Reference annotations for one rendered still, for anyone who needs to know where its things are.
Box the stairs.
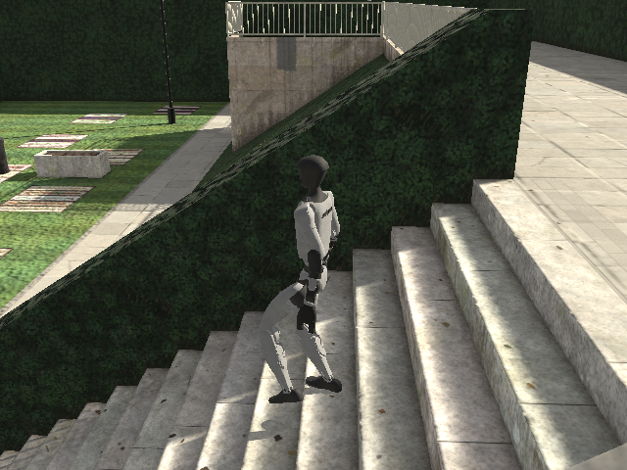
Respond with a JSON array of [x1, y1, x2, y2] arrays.
[[0, 179, 627, 470]]

